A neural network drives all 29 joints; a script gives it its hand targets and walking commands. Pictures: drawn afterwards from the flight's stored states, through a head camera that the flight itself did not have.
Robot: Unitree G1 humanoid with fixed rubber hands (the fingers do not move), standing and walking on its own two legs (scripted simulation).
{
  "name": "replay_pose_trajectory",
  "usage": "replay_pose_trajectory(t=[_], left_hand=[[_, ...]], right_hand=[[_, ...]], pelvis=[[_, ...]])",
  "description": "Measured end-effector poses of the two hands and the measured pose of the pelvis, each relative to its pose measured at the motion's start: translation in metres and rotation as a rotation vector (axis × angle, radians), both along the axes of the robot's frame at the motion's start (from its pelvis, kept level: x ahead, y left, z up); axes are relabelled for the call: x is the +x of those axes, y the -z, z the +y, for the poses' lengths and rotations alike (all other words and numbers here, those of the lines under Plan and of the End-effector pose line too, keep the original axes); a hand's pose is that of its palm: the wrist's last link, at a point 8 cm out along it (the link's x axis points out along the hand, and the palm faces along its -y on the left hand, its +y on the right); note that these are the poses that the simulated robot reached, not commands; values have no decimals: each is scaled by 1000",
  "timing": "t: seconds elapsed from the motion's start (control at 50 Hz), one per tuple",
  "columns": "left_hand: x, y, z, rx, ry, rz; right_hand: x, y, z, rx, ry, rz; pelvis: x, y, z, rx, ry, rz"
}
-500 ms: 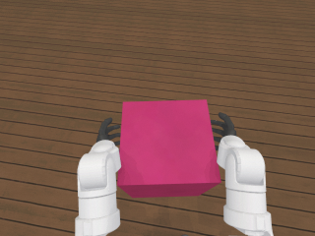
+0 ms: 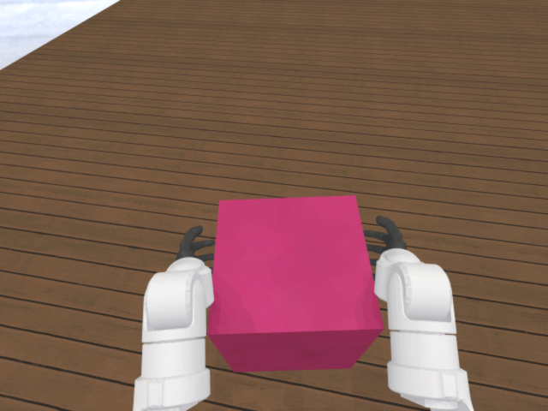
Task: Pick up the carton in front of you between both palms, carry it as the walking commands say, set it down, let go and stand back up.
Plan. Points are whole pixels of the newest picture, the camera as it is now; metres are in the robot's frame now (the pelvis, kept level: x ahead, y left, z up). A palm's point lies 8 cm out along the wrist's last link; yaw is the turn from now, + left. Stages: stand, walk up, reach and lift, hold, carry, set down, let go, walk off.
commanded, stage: carry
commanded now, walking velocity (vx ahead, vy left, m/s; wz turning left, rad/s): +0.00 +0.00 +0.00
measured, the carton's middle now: (289, 290) +0.32 +0.00 -0.02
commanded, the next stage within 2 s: hold in 1.42 s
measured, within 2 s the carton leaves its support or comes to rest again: neither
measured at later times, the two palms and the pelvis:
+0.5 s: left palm (182, 325) +0.23 +0.15 +0.04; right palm (395, 318) +0.24 -0.14 +0.04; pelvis -0.04 +0.01 +0.00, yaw +0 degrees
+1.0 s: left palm (169, 343) +0.21 +0.17 +0.04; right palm (392, 335) +0.22 -0.13 +0.04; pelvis -0.07 +0.02 +0.00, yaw +1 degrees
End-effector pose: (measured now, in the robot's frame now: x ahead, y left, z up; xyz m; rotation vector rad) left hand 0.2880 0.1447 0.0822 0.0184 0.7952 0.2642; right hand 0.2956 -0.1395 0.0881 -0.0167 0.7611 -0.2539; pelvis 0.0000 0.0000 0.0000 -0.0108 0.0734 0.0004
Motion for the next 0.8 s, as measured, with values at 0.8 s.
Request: replay_pose_trajectory(t=[0.8], left_hand=[[-65,44,18,8,128,-133]], right_hand=[[-66,46,5,-7,-131,-127]], pelvis=[[-67,3,12,9,-11,-49]])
